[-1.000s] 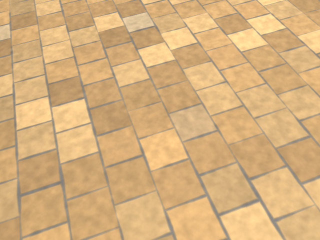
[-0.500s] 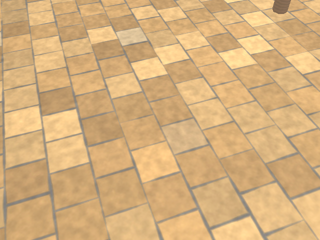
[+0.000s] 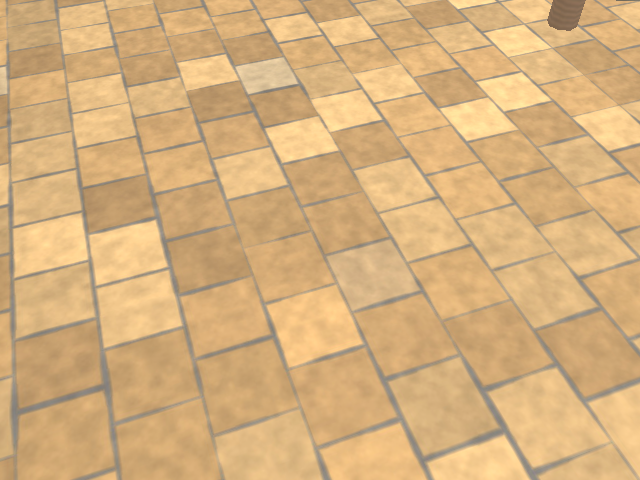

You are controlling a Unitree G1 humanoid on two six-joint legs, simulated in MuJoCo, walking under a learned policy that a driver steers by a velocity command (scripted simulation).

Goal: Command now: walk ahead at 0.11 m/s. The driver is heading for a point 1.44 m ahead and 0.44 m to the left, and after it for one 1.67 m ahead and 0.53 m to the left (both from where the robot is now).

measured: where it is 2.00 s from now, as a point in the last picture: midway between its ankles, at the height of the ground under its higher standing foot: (301, 288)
